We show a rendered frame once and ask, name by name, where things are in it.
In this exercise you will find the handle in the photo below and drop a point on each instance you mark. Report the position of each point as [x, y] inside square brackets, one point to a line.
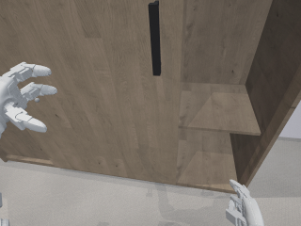
[155, 37]

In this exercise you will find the right robot hand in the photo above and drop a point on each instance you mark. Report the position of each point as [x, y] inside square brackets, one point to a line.
[248, 212]

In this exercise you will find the wardrobe door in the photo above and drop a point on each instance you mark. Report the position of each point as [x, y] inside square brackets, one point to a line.
[110, 114]
[15, 141]

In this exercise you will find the left robot hand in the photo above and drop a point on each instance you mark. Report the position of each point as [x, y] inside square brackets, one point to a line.
[9, 92]

